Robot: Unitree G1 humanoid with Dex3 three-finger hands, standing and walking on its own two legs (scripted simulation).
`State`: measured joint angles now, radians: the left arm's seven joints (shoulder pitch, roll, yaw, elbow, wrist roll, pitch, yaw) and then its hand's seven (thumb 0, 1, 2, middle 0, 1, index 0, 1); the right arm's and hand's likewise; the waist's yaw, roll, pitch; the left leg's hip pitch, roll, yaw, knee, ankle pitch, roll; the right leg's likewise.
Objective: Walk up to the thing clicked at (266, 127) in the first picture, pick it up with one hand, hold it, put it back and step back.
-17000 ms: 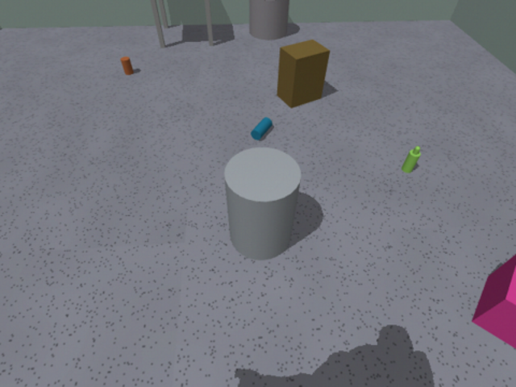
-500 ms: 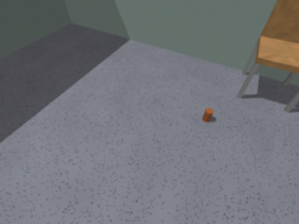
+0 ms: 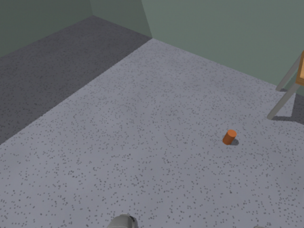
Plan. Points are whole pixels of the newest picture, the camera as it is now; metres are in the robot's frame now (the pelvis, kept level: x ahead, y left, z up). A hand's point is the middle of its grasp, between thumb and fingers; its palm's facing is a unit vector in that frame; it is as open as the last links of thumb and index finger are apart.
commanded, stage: walk up
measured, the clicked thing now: out of the picture -0.37 -0.94 -0.73
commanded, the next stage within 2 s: none
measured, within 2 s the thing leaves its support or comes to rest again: neither
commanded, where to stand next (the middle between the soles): +0.84 -0.02 m, yaw -4 degrees
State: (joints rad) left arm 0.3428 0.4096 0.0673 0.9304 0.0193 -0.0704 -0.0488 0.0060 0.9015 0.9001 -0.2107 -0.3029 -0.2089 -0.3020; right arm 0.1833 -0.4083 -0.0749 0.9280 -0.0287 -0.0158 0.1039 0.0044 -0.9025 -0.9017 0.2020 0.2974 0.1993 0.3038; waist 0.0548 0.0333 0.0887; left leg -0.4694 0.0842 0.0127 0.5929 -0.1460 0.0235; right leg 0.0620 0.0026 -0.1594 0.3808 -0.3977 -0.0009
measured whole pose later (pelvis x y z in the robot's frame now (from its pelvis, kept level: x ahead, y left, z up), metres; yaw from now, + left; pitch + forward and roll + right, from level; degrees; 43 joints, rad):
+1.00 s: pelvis +0.45 +0.00 +0.00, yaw -3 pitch -2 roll +1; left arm 0.32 0.44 0.03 0.91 0.00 -0.05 -0.04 0.01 0.91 0.90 -0.21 -0.30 -0.21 -0.30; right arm 0.26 -0.39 -0.05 0.83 0.00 -0.08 0.06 0.00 -0.90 -0.90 0.20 0.30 0.20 0.30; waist 0.00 -0.06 0.08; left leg -0.30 0.03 0.10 0.59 -0.25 0.03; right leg -0.40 -0.05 0.02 1.09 -0.40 -0.04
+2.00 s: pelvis +0.83 +0.06 +0.00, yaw -45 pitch -2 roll -2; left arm 0.23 0.43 0.05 0.81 0.01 0.05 -0.01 0.00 0.91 0.90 -0.21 -0.30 -0.20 -0.30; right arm 0.10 -0.35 -0.03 0.76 0.00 0.02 0.04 0.00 -0.90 -0.90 0.21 0.30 0.20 0.30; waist 0.00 -0.02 0.18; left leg -0.33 0.10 0.19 0.57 -0.21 0.06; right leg -0.47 -0.01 0.01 1.06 -0.39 0.05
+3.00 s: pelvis +0.83 +0.05 -0.01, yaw -103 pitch -1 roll +0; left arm 0.21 0.42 0.04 0.72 0.02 -0.01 -0.01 0.00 0.91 0.90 -0.21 -0.30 -0.21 -0.30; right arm 0.26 -0.44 -0.07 0.79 0.00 0.04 0.06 0.01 -0.90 -0.90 0.20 0.30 0.20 0.30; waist -0.03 0.07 0.13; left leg -0.42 0.11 0.05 1.05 -0.53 -0.03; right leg -0.34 0.01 0.03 0.65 -0.29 -0.01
